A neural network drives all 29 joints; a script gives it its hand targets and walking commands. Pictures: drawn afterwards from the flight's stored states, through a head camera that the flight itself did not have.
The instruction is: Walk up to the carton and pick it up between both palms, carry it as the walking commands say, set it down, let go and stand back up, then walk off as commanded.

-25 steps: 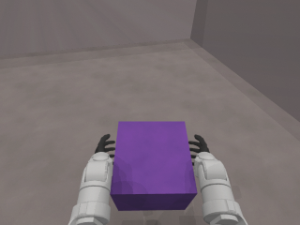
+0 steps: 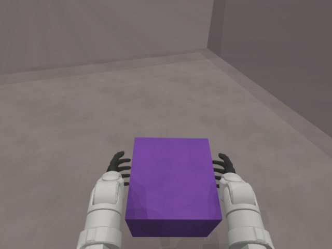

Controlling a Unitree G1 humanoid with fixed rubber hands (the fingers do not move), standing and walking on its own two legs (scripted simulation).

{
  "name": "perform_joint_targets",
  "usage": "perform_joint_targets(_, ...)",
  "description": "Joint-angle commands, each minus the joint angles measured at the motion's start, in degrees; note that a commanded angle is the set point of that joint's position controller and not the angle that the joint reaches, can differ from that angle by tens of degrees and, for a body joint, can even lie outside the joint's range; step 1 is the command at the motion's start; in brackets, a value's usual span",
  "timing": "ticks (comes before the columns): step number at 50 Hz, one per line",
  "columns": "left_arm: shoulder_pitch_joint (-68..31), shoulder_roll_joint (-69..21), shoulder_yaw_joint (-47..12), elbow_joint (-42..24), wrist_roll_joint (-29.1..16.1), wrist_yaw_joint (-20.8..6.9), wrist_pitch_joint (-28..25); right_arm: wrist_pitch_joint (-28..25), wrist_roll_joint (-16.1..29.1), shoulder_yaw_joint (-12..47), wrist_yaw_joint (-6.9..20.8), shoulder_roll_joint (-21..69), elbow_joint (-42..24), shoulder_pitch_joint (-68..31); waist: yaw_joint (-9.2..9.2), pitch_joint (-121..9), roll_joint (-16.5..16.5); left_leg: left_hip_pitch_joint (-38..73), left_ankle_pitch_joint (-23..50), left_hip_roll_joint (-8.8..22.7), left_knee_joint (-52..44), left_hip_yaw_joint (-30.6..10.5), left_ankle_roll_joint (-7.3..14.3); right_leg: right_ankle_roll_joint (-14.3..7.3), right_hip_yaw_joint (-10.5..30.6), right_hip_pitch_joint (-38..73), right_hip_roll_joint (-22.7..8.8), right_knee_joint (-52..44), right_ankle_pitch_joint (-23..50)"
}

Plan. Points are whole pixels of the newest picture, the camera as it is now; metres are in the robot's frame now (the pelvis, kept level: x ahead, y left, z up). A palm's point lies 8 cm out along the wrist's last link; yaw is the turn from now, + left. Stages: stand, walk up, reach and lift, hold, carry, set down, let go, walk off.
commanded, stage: reach and lift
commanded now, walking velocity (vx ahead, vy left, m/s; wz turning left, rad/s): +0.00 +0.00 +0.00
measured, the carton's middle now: (170, 187) +0.31 +0.00 -0.04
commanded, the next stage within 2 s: hold in 0.32 s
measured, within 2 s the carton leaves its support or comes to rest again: neither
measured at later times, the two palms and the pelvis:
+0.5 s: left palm (113, 179) +0.28 +0.15 +0.05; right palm (230, 179) +0.28 -0.15 +0.05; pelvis +0.00 -0.01 +0.00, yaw +1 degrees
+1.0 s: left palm (126, 182) +0.27 +0.11 +0.05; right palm (245, 197) +0.24 -0.18 +0.04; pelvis -0.05 -0.01 -0.03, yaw -6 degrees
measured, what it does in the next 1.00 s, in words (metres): shifts its weight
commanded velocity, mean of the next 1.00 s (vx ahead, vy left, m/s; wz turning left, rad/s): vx -0.08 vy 0.00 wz -0.19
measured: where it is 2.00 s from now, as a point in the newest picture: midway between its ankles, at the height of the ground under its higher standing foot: outside the picture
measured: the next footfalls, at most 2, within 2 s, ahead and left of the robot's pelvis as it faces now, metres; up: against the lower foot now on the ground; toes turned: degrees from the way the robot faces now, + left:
left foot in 1.18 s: -0.01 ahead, +0.11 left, +0.00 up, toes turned -8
right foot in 1.46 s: -0.19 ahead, -0.12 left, +0.00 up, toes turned -25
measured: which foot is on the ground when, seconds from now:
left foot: down 0.00-0.94, up 0.96-1.00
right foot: down 0.00-1.00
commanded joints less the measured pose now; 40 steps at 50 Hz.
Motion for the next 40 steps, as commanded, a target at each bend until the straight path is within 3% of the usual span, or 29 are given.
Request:
perform_joint_targets(1,-35.6,-58.2,-31.9,-5.3,-18.8,-19.4,-3.9,-3.9,16.6,33.1,25.5,57.2,-7.8,-41.8,0.1,-19.3,-0.1,9.0,8.8,-3.1,-3.2,-1.3,0.1,-0.6,-0.3,-1.7,4.2,-4.7,6.0)
perform_joint_targets(3,-35.5,-58.0,-32.1,-6.1,-18.9,-19.5,-4.2,-4.2,16.7,34.0,25.2,58.0,-8.7,-42.3,0.95,-21.7,-0.3,9.5,10.0,-3.2,-2.7,-1.2,0.2,-0.5,0.1,-1.1,4.4,-4.5,7.1)
perform_joint_targets(7,-37.7,-58.9,-33.5,-8.2,-20.3,-19.8,-4.3,-4.1,16.8,33.5,25.2,59.5,-7.0,-39.5,-0.15,-22.5,1.0,9.2,9.8,-3.6,-2.6,-0.7,0.0,-0.7,0.1,-1.1,4.2,-4.7,7.4)
perform_joint_targets(8,-36.9,-58.4,-32.1,-5.5,-19.4,-20.0,-4.0,-4.0,16.2,32.8,24.9,58.8,-6.6,-40.9,-0.22,-20.7,-0.3,8.6,8.4,-3.4,-2.7,-1.0,0.1,-0.6,0.1,-2.0,4.3,-4.9,5.9)
perform_joint_targets(9,-36.0,-58.5,-31.8,-5.4,-19.2,-20.2,-3.7,-3.9,16.6,33.1,25.1,58.8,-7.4,-41.1,-0.03,-20.2,1.3,8.4,6.8,-3.9,-2.9,-0.6,0.2,-0.7,0.1,-1.6,4.0,-5.4,4.9)
perform_joint_targets(10,-34.8,-57.6,-31.0,-4.4,-18.5,-20.2,-3.6,-3.7,16.2,32.6,25.1,58.9,-6.5,-40.3,0.06,-17.6,-0.2,7.2,7.0,-3.9,-3.1,-0.4,0.5,-0.4,-0.2,-2.2,4.0,-5.7,5.1)
perform_joint_targets(12,-37.5,-57.1,-29.9,-3.9,-18.3,-20.8,-3.7,-3.6,16.2,31.6,25.3,59.4,-4.3,-41.4,0.15,-17.4,0.7,6.6,3.9,-4.1,-2.9,0.1,0.6,-0.2,0.4,-2.9,3.3,-6.1,2.6)
perform_joint_targets(14,-37.6,-57.7,-30.7,-4.5,-19.1,-21.0,-3.7,-3.6,17.0,32.7,25.5,59.9,-5.7,-41.4,0.34,-19.4,-0.8,8.0,5.0,-4.1,-2.8,0.1,0.6,-0.1,0.1,-2.6,3.7,-5.6,3.2)
perform_joint_targets(16,-38.0,-58.1,-31.0,-4.5,-19.4,-21.2,-3.5,-3.5,16.0,31.6,25.5,59.5,-4.5,-40.3,-0.66,-18.9,0.7,6.9,5.5,-4.2,-2.8,0.1,0.4,-0.6,-0.2,-1.1,3.7,-5.7,4.5)
perform_joint_targets(17,-37.7,-57.8,-30.4,-4.1,-19.0,-21.4,-3.2,-3.5,16.5,31.5,25.5,60.1,-4.3,-40.1,-0.04,-18.4,1.0,6.7,5.7,-4.2,-2.9,0.3,0.4,-0.5,0.1,-1.3,3.6,-5.9,4.5)
perform_joint_targets(19,-35.1,-57.9,-29.0,-2.7,-18.2,-21.2,-3.0,-3.4,16.2,31.4,25.4,58.9,-5.8,-41.7,0.55,-18.9,0.8,6.6,7.7,-4.2,-2.9,0.2,0.3,-0.1,0.0,-0.4,3.8,-5.7,7.1)
perform_joint_targets(20,-34.4,-57.8,-28.9,-2.8,-18.4,-21.4,-2.9,-2.9,16.3,31.9,25.4,59.5,-5.7,-40.7,0.45,-18.3,-1.3,6.9,6.9,-4.0,-3.1,0.0,0.6,0.0,0.1,-1.4,3.8,-6.0,5.6)
perform_joint_targets(21,-35.6,-57.7,-29.7,-4.3,-18.6,-21.2,-3.1,-3.0,16.2,32.2,25.4,59.3,-5.8,-39.5,0.14,-17.7,0.7,7.0,7.9,-4.0,-3.0,0.0,0.5,-0.2,0.1,-1.2,3.6,-5.8,7.1)
perform_joint_targets(22,-34.6,-58.2,-30.1,-4.6,-18.8,-21.1,-3.1,-2.8,16.3,32.6,25.3,59.6,-5.6,-38.9,-0.1,-16.9,-0.4,7.0,8.6,-4.0,-3.6,-0.1,0.8,0.1,-0.2,-0.7,3.6,-6.1,7.8)
perform_joint_targets(28,-35.6,-57.3,-29.9,-4.8,-18.5,-21.2,-2.7,-2.6,16.4,32.5,25.9,58.1,-6.7,-40.9,0.26,-15.6,0.5,5.6,2.8,-4.0,-3.9,0.0,0.5,-0.4,-0.5,-1.1,3.7,-6.1,2.5)
perform_joint_targets(31,-35.4,-57.3,-30.8,-6.4,-18.9,-20.9,-3.0,-2.6,16.8,33.4,25.9,58.9,-6.9,-40.4,0.19,-16.5,-1.4,6.3,3.9,-3.8,-3.8,-0.3,0.7,-0.1,-0.5,-1.0,3.7,-5.9,3.3)
perform_joint_targets(32,-36.3,-57.8,-32.1,-7.5,-19.6,-20.8,-2.9,-2.6,16.4,32.9,25.6,58.9,-6.4,-38.6,-1.06,-17.1,-0.4,7.3,5.1,-3.8,-3.7,-0.4,0.3,-0.4,-0.6,-1.5,3.7,-5.7,4.0)
perform_joint_targets(33,-36.4,-57.3,-32.4,-8.2,-19.4,-20.9,-3.2,-2.9,16.5,33.2,25.8,58.4,-7.6,-39.7,-0.2,-18.5,0.7,7.1,5.1,-3.8,-3.6,-0.3,0.2,-0.5,-0.6,-0.9,3.9,-5.3,4.5)
perform_joint_targets(35,-34.3,-58.0,-32.6,-8.1,-19.2,-20.6,-2.9,-3.1,17.3,33.9,25.8,58.4,-8.9,-39.5,-0.19,-18.3,1.4,7.4,7.6,-3.9,-3.3,-0.7,0.2,-0.5,-0.2,-1.0,3.8,-5.5,6.5)
perform_joint_targets(36,-32.8,-57.7,-34.3,-6.9,-20.1,-20.0,-2.8,-3.2,18.1,35.6,24.8,54.7,-10.3,-41.5,-0.8,-23.3,3.4,1.9,14.2,8.3,4.5,-1.8,1.2,-1.4,0.6,-6.8,-8.1,3.4,10.7)
perform_joint_targets(37,-35.6,-57.9,-36.2,-9.7,-22.2,-19.5,-2.1,-2.4,18.7,35.7,24.2,55.3,-11.5,-41.3,-0.79,-21.6,1.7,-0.3,14.5,8.4,4.5,-2.5,1.5,-1.6,1.5,-9.2,-6.9,4.1,10.4)
perform_joint_targets(39,-35.7,-58.6,-37.5,-12.3,-23.3,-18.8,-1.0,-0.9,20.7,38.1,23.7,56.6,-15.4,-42.9,-0.75,-27.8,1.2,1.8,25.8,11.6,9.8,-2.9,2.8,-1.4,1.1,-10.7,-7.1,11.6,19.5)
perform_joint_targets(40,-38.0,-58.6,-39.0,-15.1,-24.9,-18.5,-0.1,0.0,21.6,38.9,23.4,57.2,-16.1,-42.5,-0.73,-27.8,3.0,1.9,27.2,13.0,10.5,-3.8,3.5,-1.4,2.0,-13.6,-6.7,13.6,17.8)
